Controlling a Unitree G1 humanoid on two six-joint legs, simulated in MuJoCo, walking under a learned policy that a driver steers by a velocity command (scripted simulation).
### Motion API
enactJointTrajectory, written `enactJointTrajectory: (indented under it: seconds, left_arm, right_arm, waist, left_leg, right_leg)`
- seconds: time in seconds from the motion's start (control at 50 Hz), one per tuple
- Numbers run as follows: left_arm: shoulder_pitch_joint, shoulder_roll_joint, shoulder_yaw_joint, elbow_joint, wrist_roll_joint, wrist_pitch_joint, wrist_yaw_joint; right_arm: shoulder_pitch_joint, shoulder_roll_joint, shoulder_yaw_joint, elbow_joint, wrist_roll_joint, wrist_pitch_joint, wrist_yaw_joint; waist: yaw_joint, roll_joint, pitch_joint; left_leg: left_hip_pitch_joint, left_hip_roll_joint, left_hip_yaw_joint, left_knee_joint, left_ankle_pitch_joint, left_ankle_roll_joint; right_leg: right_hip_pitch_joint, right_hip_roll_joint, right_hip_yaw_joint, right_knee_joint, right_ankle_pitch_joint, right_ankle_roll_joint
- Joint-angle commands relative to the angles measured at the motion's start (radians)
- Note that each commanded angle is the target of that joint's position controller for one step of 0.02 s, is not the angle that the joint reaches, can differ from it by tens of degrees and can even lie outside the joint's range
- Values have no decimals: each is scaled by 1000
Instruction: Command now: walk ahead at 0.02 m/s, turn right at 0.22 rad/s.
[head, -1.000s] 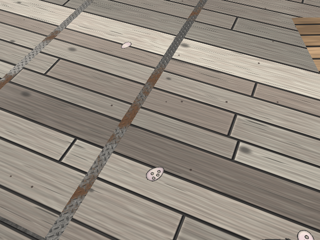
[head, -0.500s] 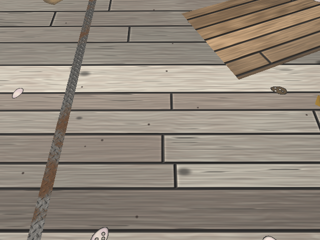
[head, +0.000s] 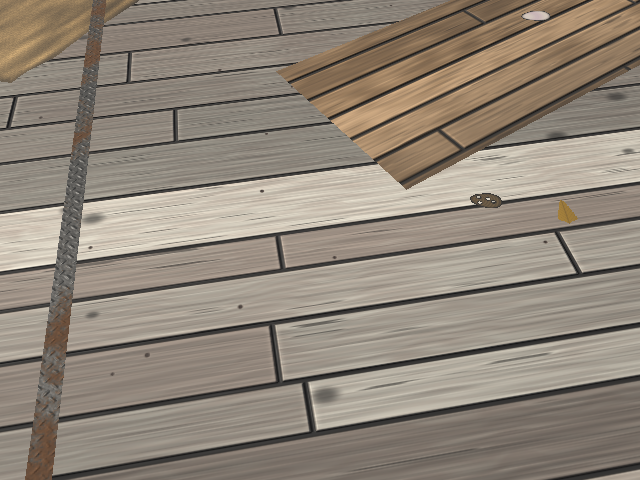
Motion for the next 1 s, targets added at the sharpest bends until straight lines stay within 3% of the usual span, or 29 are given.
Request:
enactJointTrajectory:
  seconds: [0.02, 0.08, 0.1, 0.12, 0.14, 0.16, 0.18, 0.2, 0.24, 0.3, 0.34, 0.38, 0.4, 0.42, 0.46, 0.72, 1.0]
  left_arm:
    - [13, 129, 23, -37, 6, -4, 1]
    - [2, 121, 14, -22, -12, 6, 8]
    - [20, 93, 5, -20, -18, 3, 12]
    - [70, 27, -14, -20, -25, -3, 12]
    - [4, 78, 1, -24, -27, -7, 16]
    - [-6, 94, 4, -11, -9, -6, 12]
    - [6, 81, 3, 4, -13, -6, 6]
    - [18, 76, 2, 19, -15, -4, 5]
    - [24, 60, -5, 41, -11, -2, 5]
    - [-9, 38, -19, 62, -26, -3, 21]
    - [0, 58, -20, 86, -23, -7, 29]
    - [-1, 120, -11, 109, -14, -14, 31]
    - [-3, 92, -15, 129, -29, -13, 27]
    - [-2, 66, -23, 140, -27, -14, 24]
    - [1, 69, -27, 167, -17, -16, 28]
    - [6, 63, -45, 265, -19, -25, 34]
    - [50, 27, -62, 314, -20, -27, 35]
  right_arm:
    - [37, -70, -10, -48, 11, -18, -6]
    - [137, -52, -2, -14, 12, -33, -12]
    - [124, -81, -4, -18, 0, -43, -16]
    - [105, -130, -5, -41, -19, -51, -18]
    - [5, -149, -2, -59, -18, -54, -9]
    - [-24, -101, 8, -56, -15, -64, -5]
    - [-44, -79, 17, -51, -6, -72, -3]
    - [-44, -85, 17, -42, -6, -73, -4]
    - [-12, -91, 19, -20, 0, -77, -6]
    - [55, -104, 17, 24, 0, -71, -4]
    - [55, -111, 12, 37, 4, -67, -3]
    - [98, -104, 7, 44, 7, -70, 6]
    - [89, -79, 14, 66, 12, -66, 5]
    - [66, -79, 15, 75, 9, -61, 1]
    - [36, -84, 12, 83, 5, -54, 3]
    - [62, -66, 25, 195, 4, -46, 5]
    - [116, -35, 43, 262, 4, -49, 1]
  waist:
    - [-3, -117, -68]
    - [-54, -91, -57]
    - [-37, -28, -47]
    - [-6, 142, -94]
    - [-8, 185, 18]
    - [0, 124, 24]
    - [12, 117, 6]
    - [15, 119, 1]
    - [-1, 140, -22]
    - [-34, 126, -46]
    - [-29, 108, -57]
    - [-74, 20, -60]
    - [-54, -27, -38]
    - [-36, -30, -11]
    - [-34, -29, 8]
    - [-40, -8, 33]
    - [-40, -9, 44]
  left_leg:
    - [67, -30, 25, -104, -44, 29]
    - [254, -48, 46, -442, 105, 73]
    - [311, 25, -42, -545, 136, 92]
    - [369, 242, -276, -637, 95, 139]
    - [164, 344, -371, -656, 251, 229]
    - [120, 312, -303, -632, 344, 247]
    - [139, 257, -232, -610, 400, 225]
    - [169, 208, -168, -582, 469, 200]
    - [272, 167, -112, -514, 663, 187]
    - [368, 164, -111, -441, 814, 175]
    - [337, 142, -114, -431, 725, 124]
    - [254, 88, -94, -466, 514, 88]
    - [275, 62, -65, -495, 423, 80]
    - [287, 58, -57, -489, 370, 75]
    - [289, 64, -60, -480, 362, 79]
    - [272, 58, -61, -514, 230, 67]
    - [245, 57, -62, -510, 203, 64]
  right_leg:
    - [85, -295, 316, -139, -132, -114]
    - [33, -267, 307, -86, -94, -60]
    - [-20, -224, 276, -44, -157, -8]
    - [-66, -135, 163, 125, -296, 43]
    - [-79, -22, 17, 187, -364, 63]
    - [9, -70, 29, 287, -352, 74]
    - [27, -70, 21, 305, -317, 80]
    - [36, -71, 9, 314, -295, 91]
    - [31, -86, -22, 263, -294, 108]
    - [75, -103, -51, 78, -221, 117]
    - [193, -142, -11, -61, -2, 113]
    - [287, -224, 54, 12, 207, 96]
    - [232, -212, 48, 11, 149, 83]
    - [197, -207, 56, -21, 90, 82]
    - [186, -207, 59, -52, 84, 80]
    - [158, -211, 69, -92, -40, 67]
    - [134, -205, 62, -91, -74, 65]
